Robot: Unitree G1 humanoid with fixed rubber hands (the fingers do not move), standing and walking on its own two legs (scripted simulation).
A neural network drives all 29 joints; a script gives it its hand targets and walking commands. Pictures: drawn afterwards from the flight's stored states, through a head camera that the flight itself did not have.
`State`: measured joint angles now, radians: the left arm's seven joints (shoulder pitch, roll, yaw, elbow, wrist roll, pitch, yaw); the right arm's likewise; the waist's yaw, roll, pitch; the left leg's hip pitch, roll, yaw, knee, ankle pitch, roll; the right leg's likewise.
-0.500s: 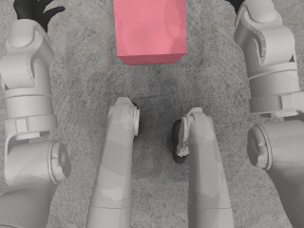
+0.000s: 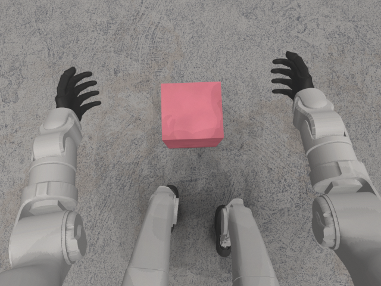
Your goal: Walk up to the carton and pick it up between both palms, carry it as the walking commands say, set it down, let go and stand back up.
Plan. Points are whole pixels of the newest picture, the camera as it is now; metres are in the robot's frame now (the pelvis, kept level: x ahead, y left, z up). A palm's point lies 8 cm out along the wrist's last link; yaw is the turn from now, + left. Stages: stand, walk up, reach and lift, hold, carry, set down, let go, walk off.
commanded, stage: let go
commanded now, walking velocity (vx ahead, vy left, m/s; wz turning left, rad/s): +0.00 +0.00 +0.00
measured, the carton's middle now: (191, 119) +0.52 +0.05 -0.53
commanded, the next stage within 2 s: stand in 1.12 s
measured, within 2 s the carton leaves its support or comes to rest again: neither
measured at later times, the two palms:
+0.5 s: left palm (39, 198) +0.25 +0.25 +0.03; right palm (363, 172) +0.32 -0.22 +0.01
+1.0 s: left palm (36, 258) +0.17 +0.25 +0.02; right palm out of the picture +0.21 -0.23 +0.05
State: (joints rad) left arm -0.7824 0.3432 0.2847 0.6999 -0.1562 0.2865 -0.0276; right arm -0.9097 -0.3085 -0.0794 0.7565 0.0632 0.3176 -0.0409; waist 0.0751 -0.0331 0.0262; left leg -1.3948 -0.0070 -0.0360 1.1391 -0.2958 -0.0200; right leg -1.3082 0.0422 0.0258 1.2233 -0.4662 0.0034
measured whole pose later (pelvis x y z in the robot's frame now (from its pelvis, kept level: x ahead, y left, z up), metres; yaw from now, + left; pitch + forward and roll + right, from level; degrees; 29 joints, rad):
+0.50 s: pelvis +0.07 -0.01 +0.09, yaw +1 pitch +17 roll +1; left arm 0.11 0.25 0.10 0.44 -0.16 0.12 -0.11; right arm -0.03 -0.21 -0.07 0.52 0.02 0.13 -0.02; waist 0.08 0.01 -0.13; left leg -0.74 -0.01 -0.04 0.69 -0.25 -0.02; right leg -0.66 0.03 0.03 0.76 -0.40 -0.01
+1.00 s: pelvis +0.05 +0.00 +0.11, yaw +1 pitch -1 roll +0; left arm 0.28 0.25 0.08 0.40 -0.12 0.15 -0.11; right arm 0.22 -0.21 -0.05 0.52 0.02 0.09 0.06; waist 0.08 -0.08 0.06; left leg -0.37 -0.01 -0.04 0.59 -0.21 -0.02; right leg -0.27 0.02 0.03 0.63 -0.35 -0.02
